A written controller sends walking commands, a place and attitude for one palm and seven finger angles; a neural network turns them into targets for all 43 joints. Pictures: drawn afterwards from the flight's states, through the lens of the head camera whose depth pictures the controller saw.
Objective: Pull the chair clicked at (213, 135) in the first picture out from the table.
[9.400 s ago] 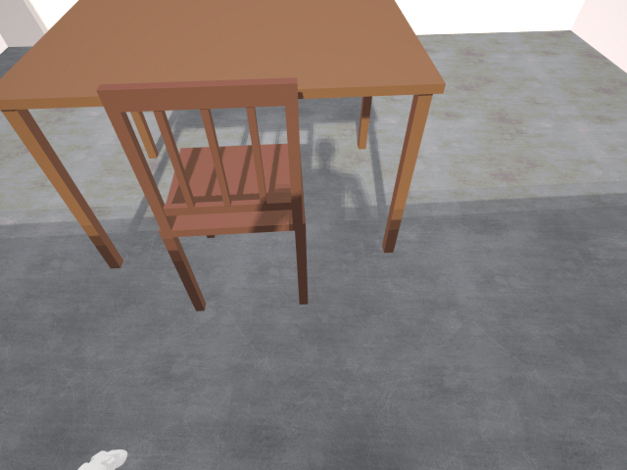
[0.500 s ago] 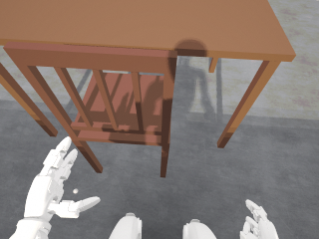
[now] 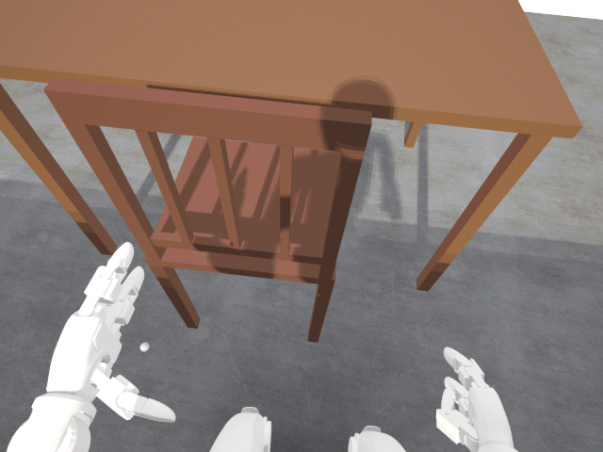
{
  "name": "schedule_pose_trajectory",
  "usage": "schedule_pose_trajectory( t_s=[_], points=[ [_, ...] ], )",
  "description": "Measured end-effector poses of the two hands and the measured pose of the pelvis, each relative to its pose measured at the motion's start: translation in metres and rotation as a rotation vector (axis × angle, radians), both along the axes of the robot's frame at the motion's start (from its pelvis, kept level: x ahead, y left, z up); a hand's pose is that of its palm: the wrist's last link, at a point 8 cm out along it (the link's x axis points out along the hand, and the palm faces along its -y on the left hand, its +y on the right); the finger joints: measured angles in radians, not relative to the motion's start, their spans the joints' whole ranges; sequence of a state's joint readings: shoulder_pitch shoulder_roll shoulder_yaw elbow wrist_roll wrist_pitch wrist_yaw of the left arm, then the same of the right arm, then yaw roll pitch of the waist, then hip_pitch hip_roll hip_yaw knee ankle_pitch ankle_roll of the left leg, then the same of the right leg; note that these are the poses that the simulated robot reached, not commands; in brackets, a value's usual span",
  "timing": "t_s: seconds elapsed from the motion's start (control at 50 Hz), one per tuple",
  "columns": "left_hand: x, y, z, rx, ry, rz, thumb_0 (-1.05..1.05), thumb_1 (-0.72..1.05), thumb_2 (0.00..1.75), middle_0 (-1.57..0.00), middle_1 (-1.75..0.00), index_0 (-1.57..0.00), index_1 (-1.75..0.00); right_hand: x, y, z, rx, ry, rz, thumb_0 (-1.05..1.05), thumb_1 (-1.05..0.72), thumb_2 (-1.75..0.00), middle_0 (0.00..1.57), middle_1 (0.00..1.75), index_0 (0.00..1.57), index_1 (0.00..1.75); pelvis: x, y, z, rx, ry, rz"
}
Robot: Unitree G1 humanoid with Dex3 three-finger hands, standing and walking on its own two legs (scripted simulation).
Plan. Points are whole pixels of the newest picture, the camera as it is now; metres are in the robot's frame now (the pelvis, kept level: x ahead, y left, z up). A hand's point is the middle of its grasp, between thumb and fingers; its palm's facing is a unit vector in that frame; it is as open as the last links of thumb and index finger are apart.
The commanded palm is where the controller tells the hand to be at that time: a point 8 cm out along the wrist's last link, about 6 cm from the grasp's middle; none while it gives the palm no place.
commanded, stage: raise the hand toward the chair's back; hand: left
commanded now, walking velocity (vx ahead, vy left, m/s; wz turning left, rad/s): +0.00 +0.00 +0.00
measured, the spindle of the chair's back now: (227, 199) +0.49 +0.16 -0.01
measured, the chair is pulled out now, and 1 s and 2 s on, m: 0.00 0.00 0.00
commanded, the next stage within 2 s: aim the fingers beside a spindle in 0.66 s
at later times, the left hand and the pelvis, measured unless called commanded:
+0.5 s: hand (149, 333) +0.24 +0.20 +0.04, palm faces -0.03 -1.00 -0.05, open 16.9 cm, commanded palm +0.22 +0.25 +0.05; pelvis +0.00 +0.00 +0.00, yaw +0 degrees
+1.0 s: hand (174, 328) +0.25 +0.17 +0.04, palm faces -0.06 -1.00 -0.04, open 17.0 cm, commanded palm +0.24 +0.23 +0.04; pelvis +0.00 -0.02 +0.00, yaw +0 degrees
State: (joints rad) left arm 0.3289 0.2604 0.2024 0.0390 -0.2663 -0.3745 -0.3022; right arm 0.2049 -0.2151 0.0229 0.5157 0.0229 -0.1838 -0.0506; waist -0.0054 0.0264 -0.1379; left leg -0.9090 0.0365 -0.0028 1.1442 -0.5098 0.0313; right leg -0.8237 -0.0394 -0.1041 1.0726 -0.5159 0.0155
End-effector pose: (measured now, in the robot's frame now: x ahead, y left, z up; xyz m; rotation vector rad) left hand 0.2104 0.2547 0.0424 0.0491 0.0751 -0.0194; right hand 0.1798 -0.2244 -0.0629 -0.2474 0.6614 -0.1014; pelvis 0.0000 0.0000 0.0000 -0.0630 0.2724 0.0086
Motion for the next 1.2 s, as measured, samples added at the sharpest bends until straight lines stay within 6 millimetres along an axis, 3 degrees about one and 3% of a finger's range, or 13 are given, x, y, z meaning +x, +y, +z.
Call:
schedule_pose_trajectory(
  t_s=[0.36, 0.88, 1.2],
  points=[
    [0.018, 0.003, 0.005, -0.005, -0.001, -0.017, -0.01, -0.5, 0.3, -0.06, -0.08, -0.06, -0.08, -0.027, -0.024, 0.0, -0.035, 0.069, -0.07, 0.01, -0.9, -0.9, 0.2, 0.3, 0.2, 0.3, 0.004, -0.001, 0.005, 0.004, -0.001, -0.01],
    [0.013, -0.014, 0.003, -0.004, -0.014, -0.013, -0.01, -0.5, 0.3, -0.06, -0.08, -0.06, -0.08, -0.015, -0.03, -0.005, -0.012, 0.041, -0.044, 0.01, -0.9, -0.9, 0.2, 0.3, 0.2, 0.3, 0.002, -0.014, 0.002, 0.012, 0.0, -0.002],
    [0.045, -0.034, -0.009, -0.008, -0.022, -0.033, -0.01, -0.5, 0.3, -0.06, -0.08, -0.06, -0.08, -0.028, -0.039, -0.02, -0.009, 0.101, -0.066, 0.01, -0.9, -0.9, 0.2, 0.3, 0.2, 0.3, 0.001, -0.019, -0.004, 0.023, 0.03, -0.015]
  ],
)
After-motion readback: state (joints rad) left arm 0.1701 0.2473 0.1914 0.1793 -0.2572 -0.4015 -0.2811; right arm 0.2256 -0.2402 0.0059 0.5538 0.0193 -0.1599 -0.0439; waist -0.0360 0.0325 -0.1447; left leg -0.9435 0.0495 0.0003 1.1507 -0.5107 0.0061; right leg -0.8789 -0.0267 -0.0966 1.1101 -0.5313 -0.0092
